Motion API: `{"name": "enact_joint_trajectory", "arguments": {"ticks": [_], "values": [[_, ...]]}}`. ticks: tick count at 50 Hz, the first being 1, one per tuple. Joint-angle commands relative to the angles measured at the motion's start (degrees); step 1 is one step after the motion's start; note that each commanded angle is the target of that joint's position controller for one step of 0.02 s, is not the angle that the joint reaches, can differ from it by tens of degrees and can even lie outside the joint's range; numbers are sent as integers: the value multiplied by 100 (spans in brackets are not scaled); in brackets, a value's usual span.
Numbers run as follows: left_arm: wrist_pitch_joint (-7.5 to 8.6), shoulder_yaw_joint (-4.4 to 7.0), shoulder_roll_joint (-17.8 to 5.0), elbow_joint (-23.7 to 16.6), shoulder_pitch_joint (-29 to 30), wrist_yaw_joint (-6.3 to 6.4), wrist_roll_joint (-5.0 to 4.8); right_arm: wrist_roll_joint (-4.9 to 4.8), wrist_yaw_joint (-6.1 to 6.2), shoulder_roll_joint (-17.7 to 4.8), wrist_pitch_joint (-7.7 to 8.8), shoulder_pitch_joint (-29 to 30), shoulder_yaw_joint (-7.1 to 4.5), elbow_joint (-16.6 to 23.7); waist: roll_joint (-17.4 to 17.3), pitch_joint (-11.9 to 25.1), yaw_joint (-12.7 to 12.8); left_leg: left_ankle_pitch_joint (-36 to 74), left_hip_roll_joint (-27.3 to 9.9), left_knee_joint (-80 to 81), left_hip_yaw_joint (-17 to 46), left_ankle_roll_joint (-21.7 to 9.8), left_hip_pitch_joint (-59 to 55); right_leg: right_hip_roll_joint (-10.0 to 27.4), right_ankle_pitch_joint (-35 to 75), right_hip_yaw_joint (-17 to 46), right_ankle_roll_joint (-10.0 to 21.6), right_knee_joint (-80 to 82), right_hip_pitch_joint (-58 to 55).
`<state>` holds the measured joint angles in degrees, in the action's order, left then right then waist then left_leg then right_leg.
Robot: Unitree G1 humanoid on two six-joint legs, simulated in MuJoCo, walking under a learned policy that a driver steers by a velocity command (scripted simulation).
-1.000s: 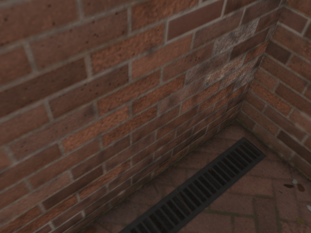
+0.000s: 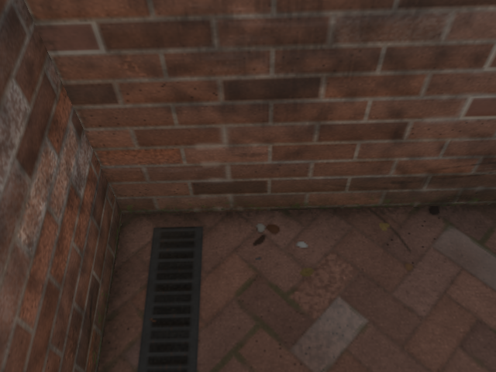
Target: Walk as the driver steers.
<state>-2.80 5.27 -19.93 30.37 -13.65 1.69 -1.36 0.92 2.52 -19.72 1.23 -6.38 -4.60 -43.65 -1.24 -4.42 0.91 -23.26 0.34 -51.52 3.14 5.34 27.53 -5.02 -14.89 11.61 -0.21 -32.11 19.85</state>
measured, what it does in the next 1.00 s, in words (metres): steps on the spot, turning right: left foot, then right foot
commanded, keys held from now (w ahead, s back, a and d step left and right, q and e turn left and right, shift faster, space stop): e+shift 0.04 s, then shift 0.50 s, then e+shift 0.46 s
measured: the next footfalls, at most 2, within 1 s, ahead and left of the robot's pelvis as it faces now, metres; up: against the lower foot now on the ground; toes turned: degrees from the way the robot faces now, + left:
left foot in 0.06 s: +0.06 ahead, +0.10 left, +0.00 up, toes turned -8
right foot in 0.40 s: +0.03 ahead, -0.20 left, +0.00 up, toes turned -10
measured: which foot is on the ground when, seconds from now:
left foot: up 0.00-0.04, down 0.06-0.40, up 0.42-0.82, down 0.84-1.00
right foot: down 0.00-0.08, up 0.10-0.38, down 0.40-0.84, up 0.86-1.00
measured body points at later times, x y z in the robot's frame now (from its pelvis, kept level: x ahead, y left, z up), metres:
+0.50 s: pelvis +0.01 -0.08 +0.00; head +0.05 -0.10 +0.45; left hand +0.24 +0.11 -0.09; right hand +0.03 -0.39 -0.12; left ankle +0.01 +0.09 -0.70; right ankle -0.01 -0.19 -0.73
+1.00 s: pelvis +0.00 -0.08 +0.01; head +0.05 -0.07 +0.45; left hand +0.30 +0.10 -0.09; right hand -0.04 -0.39 -0.08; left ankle +0.04 +0.02 -0.73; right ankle -0.08 -0.18 -0.65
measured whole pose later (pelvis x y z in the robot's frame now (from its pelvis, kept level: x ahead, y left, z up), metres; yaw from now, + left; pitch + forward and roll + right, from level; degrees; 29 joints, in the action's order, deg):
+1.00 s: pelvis +0.00 -0.08 +0.01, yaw -32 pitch +1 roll +0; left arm -4.3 6.4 -21.1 35.1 -10.0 1.7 -2.6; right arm 1.2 3.9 -15.1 -1.4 -9.6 -3.3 -42.3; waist 4.5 -3.5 0.0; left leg -16.1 0.8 -26.3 -3.3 -1.9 11.2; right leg -4.2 -23.7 7.4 -3.8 -65.1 30.0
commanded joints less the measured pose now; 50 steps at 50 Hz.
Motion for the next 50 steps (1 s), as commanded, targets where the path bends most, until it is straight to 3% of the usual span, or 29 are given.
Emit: {"name": "enact_joint_trajectory", "arguments": {"ticks": [1,3,4,5,6,7,9,10,13,17,19,20,21,22,23,25,26,27,30,35,40,41,42,43,44,45,46,48,50], "values": [[151,255,-780,-432,391,-11,-123,-117,-90,-674,214,-273,-159,274,1375,1248,-178,368,96,1538,345,-138,-746,1191,2989,1681,967,616,-1301],[166,155,-592,-548,718,-14,-255,-9,-167,-783,206,-1058,-245,-51,1433,1355,-458,1773,-123,2746,122,-194,-1611,870,2502,1514,682,108,-1239],[154,50,-115,-461,209,-7,-155,128,-206,-1008,152,-803,-286,36,64,1443,-114,3462,-1197,2987,1165,-511,-2310,179,384,774,353,-1101,-652],[137,81,-259,-489,-412,31,-71,194,-167,-1243,73,-480,-326,100,-1572,1169,328,4305,-2412,3386,2917,-1502,-2431,-487,-2430,341,56,-1966,501],[196,244,-849,-350,-458,63,35,140,-140,-1085,62,-136,-311,318,-1226,801,260,3671,-2773,3518,3059,-2120,-1931,-62,-2263,237,-112,-3041,891],[166,316,-1040,-310,-156,69,12,70,-100,-776,22,164,-228,420,-826,507,230,2956,-2387,3516,2386,-2082,-1717,139,-1827,5,-180,-3497,1000],[53,239,-746,-330,181,107,38,-45,12,-620,-74,267,-193,409,-626,217,87,2298,-1837,3557,1505,-1771,-1760,229,-1299,-178,-316,-3713,1274],[38,119,-420,-294,200,67,-5,-90,92,-664,-147,48,-201,291,-634,131,1,2260,-1576,3603,1055,-1650,-1747,220,-1175,-297,-402,-3597,1204],[153,-135,72,-468,779,-40,9,-47,170,-739,-257,-448,-223,86,-790,282,-289,2736,-1327,3475,478,-1665,-2374,329,-1078,-697,-513,-2063,1105],[146,-163,13,-311,619,-62,-19,-122,149,-1072,-279,-555,-287,-1,-1029,744,-248,3374,-1347,3036,93,-1534,-2204,345,-385,-1249,-445,8,-267],[36,-100,-181,-123,336,-18,-5,-151,95,-843,-196,-602,-202,66,-919,720,-114,2875,-1285,2815,14,-1189,-1752,301,428,-1256,-142,886,-1104],[6,-87,-272,-106,208,1,-8,-88,49,-620,-127,-828,-121,-28,-463,701,-59,2522,-1119,2383,-220,-882,-1393,509,891,-904,48,1165,-1577],[-21,-26,-741,-203,244,63,51,173,-45,-71,-52,-879,62,132,1083,1053,-298,285,-565,1287,-685,-320,-532,1666,3437,521,434,1007,-2296],[55,-75,-635,-208,290,-26,287,179,-39,-147,-43,-468,101,344,1685,1252,-105,-1152,-320,684,-321,-117,-261,2326,3153,1285,1308,1192,-1708],[153,-121,-408,-206,394,-101,303,65,-30,-563,-79,-436,-24,240,1179,1099,-58,-1220,-454,-28,-70,6,-206,2181,2930,1151,1467,1278,-1607],[288,-149,-304,-99,657,-152,201,-22,-10,-510,-162,-706,-56,-2,1039,978,-235,-851,-490,-523,1,116,-113,1773,3270,510,1236,1126,-1547],[326,-158,-263,-62,767,-149,143,13,22,-538,-202,-777,-70,-49,978,909,-274,-599,-522,-624,47,168,-151,1760,3736,388,1223,1065,-1464],[337,-207,-152,18,770,-140,177,-23,31,-493,-199,-817,-54,-64,811,929,-329,-500,-503,-594,21,176,-398,1715,3945,257,1267,1019,-1323],[252,-46,-512,123,586,-102,84,-61,89,-405,-191,-526,-51,118,965,784,-155,-520,-234,-379,-45,168,-207,1630,3786,534,1455,1012,-1459],[242,62,-548,50,697,-96,-15,-96,130,-368,-217,-280,-78,253,931,707,-140,-426,-2,375,251,86,-209,1595,2727,1339,1514,1148,-1517],[85,166,-574,-98,962,-53,-195,-132,-75,-313,-101,-799,-121,123,1042,1018,-332,184,246,1970,217,-15,-1199,1165,2705,1666,1148,938,-1334],[54,200,-666,-148,1137,-41,-252,-134,-125,-320,-82,-1008,-151,60,964,1012,-521,719,291,2618,36,-92,-1618,1032,2568,1619,980,812,-1092],[38,171,-569,-192,1158,-35,-266,-122,-150,-362,-88,-1190,-167,-5,674,1079,-583,1380,104,3078,40,-238,-2290,745,1851,1436,727,493,-611],[21,75,-144,-131,740,-49,-204,-57,-124,-693,-135,-1130,-236,25,-589,1162,-298,2304,-1070,3273,1081,-661,-3031,-21,-423,597,320,-725,227],[30,118,-349,-265,602,-28,-87,206,-101,-911,-126,-595,-263,228,-1596,892,-68,3492,-2189,3399,2435,-1670,-2338,-527,-2310,120,54,-1946,1077],[63,294,-926,-57,354,-5,-11,252,-45,-681,-100,-22,-184,549,-752,781,40,3491,-2439,3446,2137,-1958,-1955,29,-2036,146,-77,-3115,1126],[2,360,-946,53,299,27,-85,140,34,-361,-109,290,-79,622,-566,539,169,3087,-2027,3433,1501,-1797,-1787,170,-1594,-78,-172,-3482,1243],[-116,301,-694,175,206,57,-90,-11,190,-197,-167,351,-3,668,-618,373,109,2560,-1499,3327,724,-1523,-2071,310,-895,-208,-417,-3978,1640],[-149,204,-490,36,418,-20,-183,-2,289,-285,-224,91,1,647,-723,228,-65,2576,-1289,3410,166,-1543,-2120,499,-610,-590,-599,-3752,1839]]}}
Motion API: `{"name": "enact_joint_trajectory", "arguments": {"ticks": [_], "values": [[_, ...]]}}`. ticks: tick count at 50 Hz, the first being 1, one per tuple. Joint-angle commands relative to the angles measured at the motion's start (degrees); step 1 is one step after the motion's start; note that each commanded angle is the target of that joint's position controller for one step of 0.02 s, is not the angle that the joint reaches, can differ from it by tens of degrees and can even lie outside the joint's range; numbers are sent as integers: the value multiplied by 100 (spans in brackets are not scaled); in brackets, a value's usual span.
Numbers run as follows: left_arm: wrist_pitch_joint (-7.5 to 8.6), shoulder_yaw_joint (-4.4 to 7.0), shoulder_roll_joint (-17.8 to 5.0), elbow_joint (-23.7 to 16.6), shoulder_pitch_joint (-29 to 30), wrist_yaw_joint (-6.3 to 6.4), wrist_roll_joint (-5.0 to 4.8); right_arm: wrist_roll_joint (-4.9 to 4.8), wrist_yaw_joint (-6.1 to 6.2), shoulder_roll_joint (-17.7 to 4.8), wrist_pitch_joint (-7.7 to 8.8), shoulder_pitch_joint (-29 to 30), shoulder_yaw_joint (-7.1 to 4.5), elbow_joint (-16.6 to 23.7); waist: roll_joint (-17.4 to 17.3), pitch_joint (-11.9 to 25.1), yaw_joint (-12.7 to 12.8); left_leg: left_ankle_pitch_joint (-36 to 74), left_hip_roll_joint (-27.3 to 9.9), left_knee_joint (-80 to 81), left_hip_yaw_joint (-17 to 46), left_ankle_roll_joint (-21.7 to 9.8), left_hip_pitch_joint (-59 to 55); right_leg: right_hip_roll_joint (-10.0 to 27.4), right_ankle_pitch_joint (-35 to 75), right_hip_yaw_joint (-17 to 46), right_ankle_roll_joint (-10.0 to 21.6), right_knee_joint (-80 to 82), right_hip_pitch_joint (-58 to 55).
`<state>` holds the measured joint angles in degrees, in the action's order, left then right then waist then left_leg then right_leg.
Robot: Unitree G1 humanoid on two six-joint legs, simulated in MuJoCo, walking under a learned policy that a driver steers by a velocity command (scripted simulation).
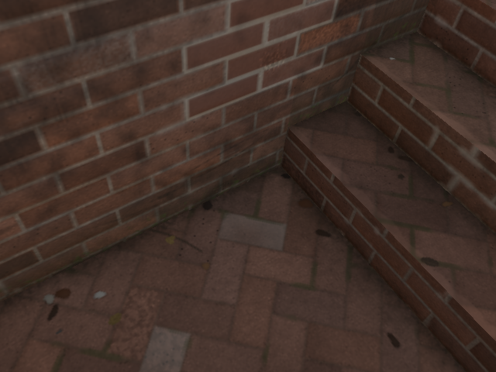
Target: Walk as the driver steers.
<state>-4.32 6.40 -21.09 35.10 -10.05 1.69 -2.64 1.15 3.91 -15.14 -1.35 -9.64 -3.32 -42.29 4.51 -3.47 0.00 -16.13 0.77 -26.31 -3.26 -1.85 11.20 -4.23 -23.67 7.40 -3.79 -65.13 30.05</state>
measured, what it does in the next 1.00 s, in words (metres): walks ahead, turning right: right foot, then left foot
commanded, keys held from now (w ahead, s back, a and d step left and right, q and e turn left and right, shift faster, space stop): e+shift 0.84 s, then w+e+shift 0.14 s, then w+q+shift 0.02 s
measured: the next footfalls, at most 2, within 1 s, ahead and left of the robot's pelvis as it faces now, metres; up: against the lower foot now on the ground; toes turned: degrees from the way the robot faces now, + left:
right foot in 0.28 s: +0.02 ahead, -0.16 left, +0.00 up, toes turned -20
left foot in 0.72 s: +0.20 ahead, -0.02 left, +0.00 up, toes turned -48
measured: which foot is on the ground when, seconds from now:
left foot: down 0.00-0.28, up 0.30-0.70, down 0.72-1.00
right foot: up 0.00-0.26, down 0.28-0.72, up 0.74-1.00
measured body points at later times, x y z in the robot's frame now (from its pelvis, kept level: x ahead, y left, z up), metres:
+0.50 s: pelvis +0.02 -0.07 +0.00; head +0.07 -0.12 +0.45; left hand +0.27 +0.13 -0.09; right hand +0.06 -0.40 -0.10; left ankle +0.11 +0.09 -0.66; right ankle -0.01 -0.15 -0.74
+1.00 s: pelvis +0.10 -0.09 +0.01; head +0.13 -0.12 +0.45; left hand +0.43 -0.08 -0.09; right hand -0.09 -0.33 -0.10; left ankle +0.17 +0.01 -0.74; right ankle -0.03 -0.18 -0.67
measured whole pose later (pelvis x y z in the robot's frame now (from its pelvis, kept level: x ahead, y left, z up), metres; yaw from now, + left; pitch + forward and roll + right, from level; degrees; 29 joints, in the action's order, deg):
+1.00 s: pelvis +0.10 -0.09 +0.01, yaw -57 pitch +5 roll +0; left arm -3.4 4.9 -18.7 36.5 -9.4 -0.6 -2.7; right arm -1.8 3.3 -15.9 1.6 -15.1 -4.4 -40.9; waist 1.2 0.0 -2.5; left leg -14.8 -3.5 -20.2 -8.9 -0.1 10.0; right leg 3.3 -19.8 2.6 -2.9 -57.4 32.7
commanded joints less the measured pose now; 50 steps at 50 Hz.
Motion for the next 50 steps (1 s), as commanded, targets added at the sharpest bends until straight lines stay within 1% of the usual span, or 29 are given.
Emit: {"name": "enact_joint_trajectory", "arguments": {"ticks": [1,4,6,7,9,12,13,14,15,16,17,18,19,21,23,28,30,32,34,35,36,37,38,39,41,43,44,46,50], "values": [[30,86,-312,-542,138,-86,-30,-28,181,-741,-21,253,-149,595,-1337,119,-139,1889,-1386,883,707,-847,-697,536,308,-278,-372,-266,971],[88,-58,-2,-756,433,-266,-32,9,191,-1019,-100,-11,-259,665,-1189,357,-373,2216,-1559,805,367,-966,-995,876,299,-566,-465,519,842],[75,-101,66,-835,515,-337,-113,-38,156,-1181,-119,-29,-362,676,-1141,393,-347,2131,-1584,765,62,-945,-916,1029,249,-714,-357,996,600],[70,-121,80,-867,545,-358,-80,-45,132,-1235,-109,-7,-397,699,-1090,406,-352,2208,-1657,739,-75,-938,-797,1037,186,-836,-295,1243,404],[34,-88,14,-766,286,-370,2,-81,45,-1257,-94,133,-445,727,-1063,577,-224,2745,-1853,449,-291,-891,-730,999,153,-1066,-137,1551,17],[-45,13,-112,-696,50,-373,-62,-240,-96,-1216,-36,153,-478,719,-946,851,5,2787,-1953,-338,-627,-501,-630,849,428,-1222,261,2509,-807],[-15,108,-247,-539,-289,-307,-64,-266,-149,-1089,0,-48,-470,639,-510,942,194,2288,-1732,-1009,-912,-211,-284,644,996,-1135,492,3190,-1537],[39,319,-829,-413,-769,-163,-81,-138,-216,-958,67,-277,-445,631,643,864,380,701,-1150,-2375,-1182,221,911,906,3495,-120,956,3758,-2665],[130,479,-1653,-442,-787,-115,53,108,-240,-537,130,40,-296,1153,2239,1193,104,-2381,-149,-3873,-810,645,2913,2273,4483,2530,2232,4018,-3418],[366,384,-1223,-538,-971,-190,290,-9,-242,-713,184,597,-313,1151,1031,1930,590,-2441,15,-4762,544,457,3107,2512,3522,2921,2672,4395,-3546],[518,300,-1055,-358,-877,-244,304,-186,-215,-724,198,960,-319,1269,589,1560,511,-1900,-72,-4912,741,254,3376,2403,3307,2410,2437,4440,-3368],[585,266,-893,-289,-580,-233,170,-235,-130,-605,229,894,-288,1172,314,1134,309,-1433,-203,-4517,876,125,3407,2076,3064,2030,2089,4407,-3039],[540,204,-664,-309,-235,-189,11,-165,-62,-694,214,697,-320,1037,172,808,93,-1001,-281,-4179,921,130,3334,1835,3099,1710,1827,4345,-2742],[392,174,-573,-336,-30,-165,40,-95,-119,-750,151,455,-351,908,257,1032,-160,-558,-180,-3816,978,201,2748,1497,3063,1524,1727,4361,-2401],[353,197,-578,-292,-30,-157,21,-110,-187,-577,98,553,-293,856,-30,974,-174,-199,-53,-3303,920,313,2596,1339,2858,1487,1693,4344,-2269],[249,249,-654,-161,-69,-76,-16,-126,-327,-306,117,757,-171,864,226,961,-136,-88,233,-2107,886,462,1942,1063,2553,1807,1695,4082,-1759],[188,236,-669,-141,-6,-92,-13,-153,-321,-282,141,840,-144,887,421,913,-96,-164,303,-1785,914,452,1802,1031,2530,2117,1681,3977,-1744],[179,193,-696,-137,140,-116,-13,-174,-324,-480,199,828,-212,911,555,789,-104,-201,414,-1370,886,471,1496,864,2728,2367,1596,3846,-1545],[144,126,-612,-193,409,-128,-53,-180,-337,-482,229,382,-249,771,648,901,-320,201,452,-481,780,376,752,685,2936,2449,1375,3612,-1439],[140,73,-505,-236,587,-108,-78,-141,-343,-498,242,11,-279,630,543,978,-509,972,324,140,701,293,-34,487,2603,2320,1150,3362,-1075],[149,-24,-109,-194,326,-85,-49,-55,-323,-715,218,-323,-334,499,-266,1252,-441,2333,-620,292,1391,-69,-1139,6,971,1820,756,2370,-364],[157,-73,67,-205,-311,-120,1,73,-321,-1053,186,-191,-352,683,-1673,1510,-6,4025,-2028,378,2828,-1065,-1527,-821,-1761,1042,396,1103,447],[191,90,-581,-203,-302,-159,35,86,-335,-998,243,-131,-383,732,-1622,1547,-35,3800,-2679,559,3362,-1714,-1103,-288,-1684,867,173,-61,673],[145,178,-823,-139,-117,-139,20,5,-289,-722,278,140,-320,795,-1338,1164,-22,3226,-2356,624,2793,-1576,-746,55,-1183,673,77,-405,746],[-8,164,-671,-131,-86,-66,-38,-206,-128,-430,186,504,-201,870,-1190,703,98,2176,-1799,730,1940,-1089,-422,274,-441,523,-54,-597,907],[-66,36,-271,-258,124,-162,-99,-210,8,-602,95,179,-227,796,-1029,637,-71,1023,-1588,1043,1347,-910,-493,424,143,90,-94,-221,1013],[-66,23,-292,-344,307,-198,-86,-230,29,-775,121,-84,-298,726,-1164,706,-218,80,-1589,1286,1267,-847,-664,496,407,-44,-109,55,1126],[68,-27,-250,-455,540,-223,-64,-296,47,-992,214,-462,-356,609,-1408,733,-392,-1329,-1774,1636,1387,-770,-1134,738,471,-281,-105,391,1360],[378,-151,-9,-485,871,-242,44,-315,-94,-1155,525,-779,-401,326,-1106,363,-459,-1812,-2137,2051,1234,-785,-1125,1004,435,-424,266,1218,1244]]}}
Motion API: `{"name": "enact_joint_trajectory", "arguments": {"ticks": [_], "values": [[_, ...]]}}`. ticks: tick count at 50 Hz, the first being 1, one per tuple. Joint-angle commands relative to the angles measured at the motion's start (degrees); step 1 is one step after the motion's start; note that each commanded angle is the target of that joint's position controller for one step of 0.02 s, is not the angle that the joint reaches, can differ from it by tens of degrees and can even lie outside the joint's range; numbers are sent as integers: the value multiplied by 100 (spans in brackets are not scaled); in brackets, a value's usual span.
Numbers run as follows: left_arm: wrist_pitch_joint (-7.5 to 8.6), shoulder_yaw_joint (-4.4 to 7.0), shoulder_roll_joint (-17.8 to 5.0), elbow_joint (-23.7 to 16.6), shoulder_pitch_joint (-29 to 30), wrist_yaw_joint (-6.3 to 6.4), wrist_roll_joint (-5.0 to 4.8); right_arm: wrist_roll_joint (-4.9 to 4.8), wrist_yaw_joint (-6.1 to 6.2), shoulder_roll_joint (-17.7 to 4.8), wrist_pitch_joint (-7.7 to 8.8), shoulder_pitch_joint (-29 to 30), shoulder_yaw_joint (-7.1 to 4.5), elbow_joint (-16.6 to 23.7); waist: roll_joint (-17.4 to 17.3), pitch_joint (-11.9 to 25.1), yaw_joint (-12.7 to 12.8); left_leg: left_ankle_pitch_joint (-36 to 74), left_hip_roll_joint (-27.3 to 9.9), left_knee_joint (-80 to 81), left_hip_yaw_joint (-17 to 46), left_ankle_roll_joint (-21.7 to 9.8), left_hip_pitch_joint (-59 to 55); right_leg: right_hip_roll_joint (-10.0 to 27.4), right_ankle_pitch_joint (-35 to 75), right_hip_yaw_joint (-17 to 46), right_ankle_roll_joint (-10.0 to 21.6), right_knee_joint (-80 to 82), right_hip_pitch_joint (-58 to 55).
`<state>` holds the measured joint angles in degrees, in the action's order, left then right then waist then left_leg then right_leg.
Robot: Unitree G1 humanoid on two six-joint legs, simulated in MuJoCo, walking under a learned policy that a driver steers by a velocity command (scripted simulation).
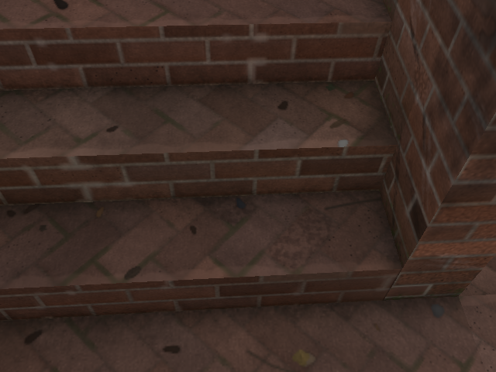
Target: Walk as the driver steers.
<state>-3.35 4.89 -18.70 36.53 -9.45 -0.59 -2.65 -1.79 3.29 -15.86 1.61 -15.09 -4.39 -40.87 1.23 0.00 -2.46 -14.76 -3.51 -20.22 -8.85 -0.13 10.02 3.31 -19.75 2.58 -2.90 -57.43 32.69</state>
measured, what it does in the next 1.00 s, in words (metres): climbs, turning left: right foot, then left foot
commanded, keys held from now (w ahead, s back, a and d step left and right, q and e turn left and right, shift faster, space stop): w+q+shift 0.92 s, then w+e+shift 0.08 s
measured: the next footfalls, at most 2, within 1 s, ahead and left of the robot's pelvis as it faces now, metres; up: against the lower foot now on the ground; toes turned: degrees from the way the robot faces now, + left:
right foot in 0.18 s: +0.11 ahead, -0.20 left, +0.00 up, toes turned -2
left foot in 0.56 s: +0.47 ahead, +0.02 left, +0.00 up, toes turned +18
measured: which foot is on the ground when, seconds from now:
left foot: down 0.00-0.18, up 0.20-0.54, down 0.56-0.92, up 0.94-1.00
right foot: up 0.00-0.16, down 0.18-0.56, up 0.58-0.92, down 0.94-1.00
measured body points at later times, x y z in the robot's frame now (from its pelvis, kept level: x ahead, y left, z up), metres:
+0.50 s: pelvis +0.28 -0.06 -0.03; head +0.32 -0.06 +0.42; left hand +0.18 +0.20 -0.15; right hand +0.57 -0.24 -0.10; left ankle +0.44 +0.06 -0.69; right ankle +0.08 -0.20 -0.74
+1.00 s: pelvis +0.64 +0.04 +0.08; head +0.66 +0.07 +0.53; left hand +0.66 +0.33 +0.01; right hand +0.92 -0.11 -0.02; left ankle +0.47 +0.04 -0.51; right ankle +0.74 -0.06 -0.56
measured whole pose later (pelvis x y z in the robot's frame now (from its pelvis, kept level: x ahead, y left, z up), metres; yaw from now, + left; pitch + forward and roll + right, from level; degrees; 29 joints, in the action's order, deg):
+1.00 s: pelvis +0.64 +0.04 +0.08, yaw +37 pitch +4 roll -4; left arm 6.1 -3.4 -9.4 28.5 -8.3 3.9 1.5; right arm 0.3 -0.4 -19.8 2.9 -12.8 -3.3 -44.0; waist -3.2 -1.0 4.6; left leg -12.3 11.8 -82.4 13.7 -6.1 26.6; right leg -0.3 -32.4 -3.0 -0.5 -67.7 38.2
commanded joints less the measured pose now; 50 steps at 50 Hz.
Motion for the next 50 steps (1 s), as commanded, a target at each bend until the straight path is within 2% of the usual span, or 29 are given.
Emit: {"name": "enact_joint_trajectory", "arguments": {"ticks": [1,6,8,9,10,11,12,14,16,22,26,27,28,29,30,31,33,35,38,41,42,43,44,45,46,47,48,49,50], "values": [[351,-81,-117,-604,857,-3,74,54,-120,-1033,336,-260,-250,89,-751,-128,-209,-1796,-1574,1501,1540,-959,-807,185,67,36,233,921,633],[686,-213,-141,-235,701,-129,60,-92,-455,-1294,444,-38,-177,-163,-914,-464,250,-1173,-1260,1099,1198,-1146,144,-237,-40,-581,488,2626,-1150],[734,-100,-429,360,-813,-158,132,-161,-519,-1251,453,314,-71,-26,-726,200,1121,488,-1001,-471,842,-1028,1322,-548,303,-917,582,2981,-3593],[744,82,-828,767,-2184,-162,147,-60,-543,-909,534,712,86,108,-253,666,1857,796,-566,-2522,408,-722,2614,-13,158,-271,800,3062,-5296],[841,229,-1856,807,-2656,-120,329,23,-555,-163,675,686,292,679,1959,1087,1549,-2043,314,-4933,787,-506,4374,1800,-526,2949,1528,3852,-6012],[938,131,-1257,699,-2406,-110,420,-301,-584,-624,755,497,218,514,847,1127,1514,-1718,244,-5818,1824,-525,5101,2244,-1364,3663,1916,4181,-5851],[946,-22,-840,702,-2099,-87,367,-398,-625,-703,710,590,200,548,750,551,1308,-1047,-2,-5997,1859,-583,5516,2047,-1427,2832,1733,4248,-5594],[902,-146,-431,743,-1489,-94,289,-124,-617,-599,536,509,259,454,571,-61,909,-47,-382,-5689,1673,-418,5138,1600,-259,1546,1407,4483,-4576],[956,-264,-96,781,-1151,-70,477,-112,-683,-442,347,332,282,408,525,-294,486,390,-461,-5903,1719,-338,4652,1452,1716,626,1104,4572,-3868],[1217,-323,-236,779,-950,331,403,49,-671,-163,266,1454,345,1097,374,-882,317,2095,316,-2893,214,-216,2252,399,4067,-1687,284,5187,-1859],[1060,-79,-1264,592,-293,266,358,197,-549,-857,-94,-526,-11,946,1374,672,-1122,170,681,-3705,-23,-823,433,1275,9804,-1489,549,2247,-3180],[1059,-49,-1250,365,182,217,319,269,-499,-1254,-152,-1681,-220,594,1175,961,-1656,457,597,-2884,256,-1165,-840,1227,9918,-1294,612,970,-2622],[1096,-138,-905,146,883,204,170,291,-494,-1387,-96,-3049,-336,11,-66,766,-2315,2571,322,-407,663,-1436,-2279,190,5593,-1321,391,-2038,-1496],[1323,-488,304,-87,623,143,545,310,-491,-1630,-54,-2305,-225,-152,-2454,-226,-1109,5195,222,-1207,1782,-1307,-2588,-892,-903,-911,246,-4930,1225],[1485,-638,484,-287,-854,16,383,336,-422,-1214,17,-1417,-15,390,-2175,1234,-26,3922,-729,-928,3992,-2391,-3016,-677,-865,543,515,-5575,1996],[1522,-565,-85,-418,-539,8,287,319,-411,-961,-2,-1446,-54,633,-1100,1295,-279,1738,-1005,-6,4940,-2649,-2748,-679,-580,510,436,-5846,2386],[1423,-656,190,-649,-314,-2,396,257,-405,-844,11,-1093,11,565,319,417,238,-40,-908,224,4805,-2236,-1261,-326,-488,363,333,-5977,3088],[1169,-787,440,-836,-391,-4,427,311,-298,-637,14,-515,178,459,88,-384,791,256,-500,420,4035,-1939,849,-197,-359,131,144,-6226,2982],[994,-1132,1286,-1591,628,96,383,262,-337,-454,4,-955,314,-192,-616,-923,670,58,-262,545,3903,-1584,1531,-311,-1103,-339,154,-9041,4606],[1065,-1401,1260,-2508,1893,131,699,-124,-119,-678,-15,-646,280,-165,185,-845,711,130,408,1602,3133,-1327,3204,35,-231,-843,147,-4439,2450],[1018,-1386,1316,-2504,1893,203,855,-168,-17,-646,-53,-523,245,-148,-58,-27,736,1563,290,1904,2960,-1422,3656,-43,264,-1118,124,-3841,321],[1026,-1153,911,-2368,1431,308,784,-112,18,-875,20,-384,159,-100,-528,828,1025,5307,127,1538,2747,-1368,3389,-365,269,-1373,195,-3420,-1397],[1037,-791,305,-2281,768,479,668,-86,12,-1333,83,-630,-18,-144,-738,1679,1334,8850,75,397,2783,-1118,2001,-618,-741,-1295,173,-2499,-2112],[1066,-502,-91,-2097,-540,643,559,-55,36,-1956,29,-461,-265,-288,-1128,2329,2114,11664,-177,-1657,3098,-875,878,-384,-2257,148,482,-1379,-2537],[1063,-242,-986,-1559,-2352,619,399,170,47,-2067,201,324,-328,44,-854,3151,2728,11245,12,-3660,2952,-606,289,49,-2736,1283,787,662,-3759],[1065,-191,-1337,-693,-2905,473,242,606,-143,-931,347,1687,-20,695,1484,2231,2328,3607,649,-5450,2545,-771,814,286,820,1569,792,1622,-3833],[976,-163,-1085,-376,-1962,508,538,150,-326,139,433,262,134,742,4569,2919,823,-209,1866,-8137,3194,-549,3324,1890,2142,5693,2096,3028,-4750],[835,-275,-151,-622,-1668,554,350,266,-573,-159,494,247,231,657,2759,2306,1003,-658,1433,-9340,2613,-481,4123,1808,1675,5492,2155,2931,-4528],[805,-440,596,-156,-1862,463,257,251,-736,206,477,886,424,986,1466,1011,932,-964,1348,-9743,2191,-476,4860,1373,1402,4087,1886,2826,-3593]]}}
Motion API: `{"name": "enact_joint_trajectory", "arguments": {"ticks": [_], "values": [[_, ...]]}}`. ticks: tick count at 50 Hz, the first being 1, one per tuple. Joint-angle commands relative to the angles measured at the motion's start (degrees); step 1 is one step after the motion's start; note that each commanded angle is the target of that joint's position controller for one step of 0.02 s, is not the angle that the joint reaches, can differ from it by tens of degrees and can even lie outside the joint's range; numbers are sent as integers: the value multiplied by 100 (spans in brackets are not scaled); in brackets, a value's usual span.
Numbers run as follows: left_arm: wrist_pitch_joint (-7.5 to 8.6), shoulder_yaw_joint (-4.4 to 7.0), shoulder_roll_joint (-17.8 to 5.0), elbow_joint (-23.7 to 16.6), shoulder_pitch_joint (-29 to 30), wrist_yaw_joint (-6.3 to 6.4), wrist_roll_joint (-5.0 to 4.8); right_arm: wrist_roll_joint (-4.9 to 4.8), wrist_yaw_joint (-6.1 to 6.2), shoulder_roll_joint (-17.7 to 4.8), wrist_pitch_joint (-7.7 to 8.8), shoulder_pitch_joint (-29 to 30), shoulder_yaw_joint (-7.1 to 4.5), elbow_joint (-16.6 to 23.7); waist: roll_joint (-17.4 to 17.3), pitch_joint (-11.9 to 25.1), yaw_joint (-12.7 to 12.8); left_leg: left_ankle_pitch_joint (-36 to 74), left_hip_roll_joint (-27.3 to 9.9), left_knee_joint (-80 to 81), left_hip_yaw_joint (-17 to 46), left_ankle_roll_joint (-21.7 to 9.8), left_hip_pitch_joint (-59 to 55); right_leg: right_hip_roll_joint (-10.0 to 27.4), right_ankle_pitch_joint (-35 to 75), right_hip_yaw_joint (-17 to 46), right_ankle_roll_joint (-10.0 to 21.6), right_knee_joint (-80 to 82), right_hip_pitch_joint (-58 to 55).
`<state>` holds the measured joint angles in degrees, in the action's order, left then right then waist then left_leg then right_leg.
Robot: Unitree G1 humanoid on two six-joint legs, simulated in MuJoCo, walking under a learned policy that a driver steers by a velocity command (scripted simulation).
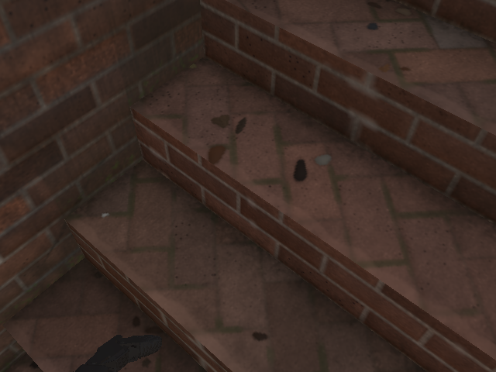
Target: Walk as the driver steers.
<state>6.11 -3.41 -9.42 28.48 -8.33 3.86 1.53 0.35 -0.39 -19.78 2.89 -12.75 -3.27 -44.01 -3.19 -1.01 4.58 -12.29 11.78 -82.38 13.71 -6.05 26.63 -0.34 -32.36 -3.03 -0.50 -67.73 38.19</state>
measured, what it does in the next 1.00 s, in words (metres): climbs, turning right: left foot, then right foot 0.19 m higher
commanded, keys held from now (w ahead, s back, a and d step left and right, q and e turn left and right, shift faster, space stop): w+e+shift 1.00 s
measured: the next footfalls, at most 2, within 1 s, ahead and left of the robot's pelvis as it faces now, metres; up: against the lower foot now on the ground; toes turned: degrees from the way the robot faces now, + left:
left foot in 0.32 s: +0.29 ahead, +0.20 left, +0.00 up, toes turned -4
right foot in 0.64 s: +0.44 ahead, -0.05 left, +0.19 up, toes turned -21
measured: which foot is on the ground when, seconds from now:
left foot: up 0.00-0.30, down 0.32-0.60, up 0.62-1.00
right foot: down 0.00-0.30, up 0.32-0.62, down 0.64-1.00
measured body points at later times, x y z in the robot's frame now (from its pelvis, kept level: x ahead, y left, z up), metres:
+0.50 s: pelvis +0.30 +0.06 +0.10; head +0.32 +0.05 +0.55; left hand +0.57 +0.20 +0.05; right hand +0.23 -0.20 -0.05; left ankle +0.25 +0.21 -0.64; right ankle +0.31 -0.05 -0.29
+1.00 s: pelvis +0.49 +0.04 +0.31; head +0.48 +0.01 +0.76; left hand +0.64 +0.20 +0.17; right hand +0.62 -0.22 +0.30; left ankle +0.69 +0.06 -0.17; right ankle +0.40 -0.03 -0.45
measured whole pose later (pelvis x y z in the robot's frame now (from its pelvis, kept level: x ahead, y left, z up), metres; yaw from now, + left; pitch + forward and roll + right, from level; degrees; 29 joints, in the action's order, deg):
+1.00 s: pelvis +0.49 +0.04 +0.31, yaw -45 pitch +5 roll +5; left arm 0.7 -1.5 -8.3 47.9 -24.7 0.9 -1.9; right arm 3.8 0.2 -2.6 6.2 2.0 10.9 -23.8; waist 1.2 3.7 2.8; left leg -22.0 -1.6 -103.2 -1.0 -1.1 74.7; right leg -4.4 -13.7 22.9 6.7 -24.2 14.5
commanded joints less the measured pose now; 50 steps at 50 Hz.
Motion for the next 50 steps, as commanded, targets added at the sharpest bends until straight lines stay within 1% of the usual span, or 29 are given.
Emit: {"name": "enact_joint_trajectory", "arguments": {"ticks": [1,4,6,9,12,14,15,16,17,18,19,20,21,24,25,27,28,29,30,31,32,33,34,36,38,41,47,49,50], "values": [[-201,315,77,907,-1699,-108,-213,113,-425,1066,267,870,523,1508,497,114,-200,-1535,-401,-3543,-269,93,3480,1399,2017,3658,1402,3923,-3084],[-239,304,145,1481,-1760,-234,-77,-109,-480,1318,326,1256,832,1865,51,-697,-578,-1968,-852,-3852,-459,182,4432,1148,1582,2457,1142,4506,-2288],[-237,356,-302,1326,-1059,-142,-134,39,-431,1050,409,1501,973,2322,-34,-785,-994,-1477,-1517,-2129,-818,401,4127,948,2205,1794,1065,5075,-1605],[-145,502,-1004,1302,-1223,-39,-269,408,-336,997,369,1859,1092,2439,-256,676,-817,1082,-1474,1052,-1968,782,-690,712,2890,1265,1268,5997,225],[-173,703,-1928,1499,-1544,-183,-200,-85,-107,170,295,1323,647,2358,996,1150,-1152,-1172,-1088,3047,-2057,642,-804,966,6356,1417,1197,5038,-2780],[-296,790,-2000,1325,-1184,-209,-88,-53,-31,-339,370,541,236,2033,1757,1261,-1545,1241,-1286,6070,-1747,434,-2004,631,7760,1498,739,2667,-3514],[-240,700,-1463,1099,-1016,-203,-55,-32,19,-377,298,85,127,1527,1370,1018,-1376,2337,-1652,6705,-1379,455,-3012,408,6119,1554,625,1237,-2314],[-120,443,-390,861,-571,-260,72,64,-6,-102,184,-658,228,946,60,520,-1304,4313,-2445,6535,-679,396,-4219,-127,1239,1344,504,-986,97],[120,258,228,721,-785,-357,-71,470,24,-98,64,-1079,276,637,-1089,853,-1015,9837,-3458,4087,-456,319,-5065,-398,-196,1298,508,-4460,2262],[182,350,-145,756,-1400,-432,-377,737,9,-122,-34,-1492,181,540,-877,2177,-972,9206,-4195,4065,136,-333,-5535,-386,-10,1408,414,-6383,3078],[103,232,-3,499,-924,-406,-523,711,-12,-213,-63,-1473,69,260,-978,2113,-1038,5187,-4369,5122,604,-959,-5579,-216,-254,949,277,-7698,4214],[-44,-1,469,-44,-64,-387,-662,546,9,25,-77,-979,74,56,-1114,1173,-942,1968,-4365,6385,775,-1062,-4948,162,-630,784,92,-8064,5162],[-196,-217,876,-416,426,-452,-529,303,72,448,-44,-631,205,-215,-794,378,-612,1138,-4283,6712,536,-722,-3907,498,-694,947,174,-8629,5376],[-287,-335,416,-1202,827,-725,-417,182,160,865,53,1039,512,-550,-546,-660,729,1363,-3180,7986,-2127,254,-353,905,-277,1072,559,-5217,3255],[-339,-228,-44,-961,320,-582,-285,320,163,588,33,1872,521,-521,-191,-334,1213,3157,-2175,8421,-3576,295,1356,353,837,199,612,-3449,631],[-421,147,-788,-136,-1301,-449,-49,174,153,-1035,304,1489,182,-459,-549,1455,1752,10467,-2596,7451,-3338,-408,876,-605,776,-854,357,-3593,-2835],[-542,427,-1270,226,-2239,-349,121,58,151,-1880,242,1643,-52,-302,-624,2054,2085,12215,-2892,6288,-3035,-464,-705,-550,-17,-824,356,-2984,-2831],[-584,579,-1569,373,-2540,-352,172,8,131,-2036,164,1798,-152,-20,-722,2270,2112,12367,-2926,4899,-2632,-495,-1703,-523,-302,-492,475,-1449,-2705],[-557,691,-1760,512,-2151,-349,84,-124,202,-1395,140,1351,-82,396,-18,2057,1469,10993,-2599,3146,-2354,-451,-1327,-719,122,76,861,529,-3049],[-651,740,-2004,522,-1194,-226,12,-20,256,-622,180,591,106,578,2215,1754,445,3533,-1401,299,-2068,-25,918,-259,615,1986,1620,2358,-3908],[-618,545,-1533,170,-176,-169,319,69,46,-19,377,482,252,981,3213,1783,-355,1359,-800,-2157,-816,-97,1903,287,-51,3773,2060,3698,-3423],[-555,369,-892,242,-11,-307,400,269,-135,333,530,261,377,1302,2341,2171,-672,914,-754,-3379,-427,-112,2437,269,375,3384,1773,2831,-3467],[-509,262,-582,723,-1073,-583,173,530,-249,798,647,982,600,1497,980,1339,-392,186,-869,-3839,-930,-228,2265,-307,2442,2091,1187,2390,-2482],[-503,256,-340,1351,-1633,-781,-8,441,-276,1282,673,932,852,1744,97,859,-768,-303,-954,-4532,-971,-175,3538,-170,1935,2536,1302,3194,-2175],[-451,320,-412,1267,-1137,-677,-200,301,-286,1137,506,748,887,1819,407,117,-957,-364,-1091,-4355,-907,123,4053,-38,355,3395,1619,4156,-1445],[-242,321,-571,1350,-722,-597,-24,304,-81,1340,446,1455,1034,2055,600,-416,-912,-169,-1077,-4560,-1296,312,4426,80,-15,3804,1781,4802,-413],[-437,366,-813,1466,-1407,-338,-200,295,86,1618,543,3039,1282,2901,598,-184,-245,-320,-1299,-2824,-1441,637,5220,301,-109,4358,1764,5696,-1098],[-468,579,-1354,1384,-1016,-145,-519,385,120,1504,457,2793,1277,3083,935,406,-591,-1405,-1451,-954,-1856,504,2817,502,268,3909,1775,6757,-302],[-509,587,-1221,1397,-731,-128,-484,379,169,1450,367,2277,1155,2851,1092,664,-853,-1828,-1432,-73,-1860,455,1249,488,1009,3446,1586,6586,117]]}}
Keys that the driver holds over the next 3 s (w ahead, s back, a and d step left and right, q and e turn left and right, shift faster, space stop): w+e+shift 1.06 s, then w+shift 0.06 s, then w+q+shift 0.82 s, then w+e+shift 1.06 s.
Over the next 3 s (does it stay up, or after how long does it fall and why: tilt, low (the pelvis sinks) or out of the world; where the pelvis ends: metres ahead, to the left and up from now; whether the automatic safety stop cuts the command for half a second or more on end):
stays up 1.46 -0.47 1.06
